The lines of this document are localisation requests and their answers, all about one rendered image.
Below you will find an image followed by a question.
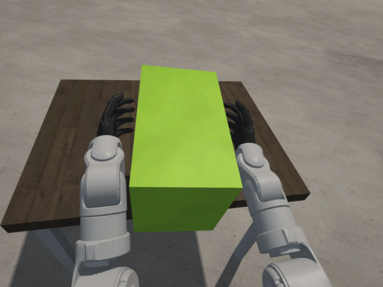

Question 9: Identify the right robot forearm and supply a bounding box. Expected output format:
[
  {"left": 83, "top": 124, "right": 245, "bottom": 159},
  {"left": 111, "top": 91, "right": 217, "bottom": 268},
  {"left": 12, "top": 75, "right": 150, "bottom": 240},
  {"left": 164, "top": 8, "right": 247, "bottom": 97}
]
[{"left": 235, "top": 143, "right": 332, "bottom": 287}]

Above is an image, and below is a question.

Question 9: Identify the right robot upper arm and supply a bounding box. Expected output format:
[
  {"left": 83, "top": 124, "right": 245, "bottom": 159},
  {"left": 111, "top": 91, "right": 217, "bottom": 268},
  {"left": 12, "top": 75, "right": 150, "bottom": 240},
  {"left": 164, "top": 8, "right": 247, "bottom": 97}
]
[{"left": 262, "top": 257, "right": 331, "bottom": 287}]

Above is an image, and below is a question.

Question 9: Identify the carton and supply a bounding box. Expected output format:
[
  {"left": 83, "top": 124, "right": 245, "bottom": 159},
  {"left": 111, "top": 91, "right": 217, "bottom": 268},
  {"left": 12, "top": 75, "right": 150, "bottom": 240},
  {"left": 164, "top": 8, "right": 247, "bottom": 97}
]
[{"left": 129, "top": 65, "right": 243, "bottom": 233}]

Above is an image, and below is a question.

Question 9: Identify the table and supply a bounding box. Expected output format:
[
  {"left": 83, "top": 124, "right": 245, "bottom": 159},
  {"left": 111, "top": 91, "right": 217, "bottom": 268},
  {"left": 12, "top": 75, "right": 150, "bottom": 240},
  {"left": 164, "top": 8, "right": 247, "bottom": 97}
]
[{"left": 0, "top": 80, "right": 310, "bottom": 277}]

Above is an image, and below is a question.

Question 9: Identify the left robot forearm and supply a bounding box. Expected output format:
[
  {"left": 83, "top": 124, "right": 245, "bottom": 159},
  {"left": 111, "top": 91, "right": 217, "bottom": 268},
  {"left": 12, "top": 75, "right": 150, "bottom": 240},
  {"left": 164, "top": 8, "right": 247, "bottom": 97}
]
[{"left": 71, "top": 135, "right": 130, "bottom": 287}]

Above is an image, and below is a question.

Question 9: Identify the left robot upper arm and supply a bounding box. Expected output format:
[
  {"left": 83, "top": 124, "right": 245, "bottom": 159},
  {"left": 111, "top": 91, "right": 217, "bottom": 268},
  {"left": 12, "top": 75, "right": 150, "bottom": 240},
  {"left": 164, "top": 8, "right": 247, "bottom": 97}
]
[{"left": 74, "top": 267, "right": 139, "bottom": 287}]

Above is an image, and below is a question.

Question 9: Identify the right robot hand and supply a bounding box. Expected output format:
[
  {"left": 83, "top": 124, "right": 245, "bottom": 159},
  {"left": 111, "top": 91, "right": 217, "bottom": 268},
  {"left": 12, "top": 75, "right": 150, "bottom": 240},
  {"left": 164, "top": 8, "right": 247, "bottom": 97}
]
[{"left": 223, "top": 100, "right": 256, "bottom": 150}]

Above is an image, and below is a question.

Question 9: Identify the left robot hand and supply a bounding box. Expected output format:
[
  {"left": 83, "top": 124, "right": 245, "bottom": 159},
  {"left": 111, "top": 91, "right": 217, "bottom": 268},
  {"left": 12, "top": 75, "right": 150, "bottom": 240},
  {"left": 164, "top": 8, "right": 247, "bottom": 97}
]
[{"left": 96, "top": 93, "right": 135, "bottom": 138}]

